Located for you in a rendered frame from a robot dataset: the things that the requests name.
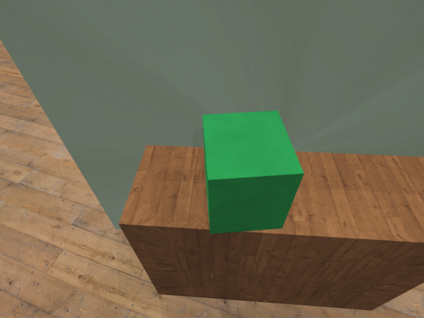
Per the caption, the pedestal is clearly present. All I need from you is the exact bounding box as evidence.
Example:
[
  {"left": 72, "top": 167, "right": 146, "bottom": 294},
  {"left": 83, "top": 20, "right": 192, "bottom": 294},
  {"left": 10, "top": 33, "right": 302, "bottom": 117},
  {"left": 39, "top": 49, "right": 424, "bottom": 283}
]
[{"left": 119, "top": 145, "right": 424, "bottom": 310}]

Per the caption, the carton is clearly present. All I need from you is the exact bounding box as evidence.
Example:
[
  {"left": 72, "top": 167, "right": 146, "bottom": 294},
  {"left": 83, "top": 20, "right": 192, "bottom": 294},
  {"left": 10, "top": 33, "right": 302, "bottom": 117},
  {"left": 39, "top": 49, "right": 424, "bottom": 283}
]
[{"left": 203, "top": 111, "right": 304, "bottom": 234}]

